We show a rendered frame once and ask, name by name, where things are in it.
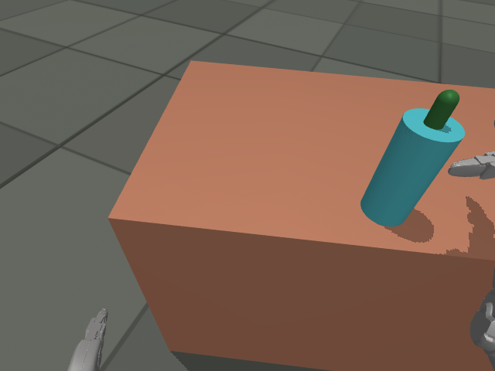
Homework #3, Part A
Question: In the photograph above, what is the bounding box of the right robot hand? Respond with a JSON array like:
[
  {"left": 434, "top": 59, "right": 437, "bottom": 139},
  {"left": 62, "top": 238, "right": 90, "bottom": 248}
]
[{"left": 448, "top": 120, "right": 495, "bottom": 179}]

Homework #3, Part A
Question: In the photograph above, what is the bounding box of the right robot arm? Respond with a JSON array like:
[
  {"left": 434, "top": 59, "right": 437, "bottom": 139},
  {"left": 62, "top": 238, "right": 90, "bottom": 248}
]
[{"left": 470, "top": 268, "right": 495, "bottom": 371}]

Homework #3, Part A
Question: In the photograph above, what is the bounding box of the bottle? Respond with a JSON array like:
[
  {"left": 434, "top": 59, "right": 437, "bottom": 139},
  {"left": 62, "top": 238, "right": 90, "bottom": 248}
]
[{"left": 360, "top": 90, "right": 465, "bottom": 226}]

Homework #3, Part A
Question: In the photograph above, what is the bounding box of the left robot hand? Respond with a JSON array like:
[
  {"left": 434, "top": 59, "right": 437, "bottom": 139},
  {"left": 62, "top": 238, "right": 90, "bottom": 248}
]
[{"left": 67, "top": 308, "right": 108, "bottom": 371}]

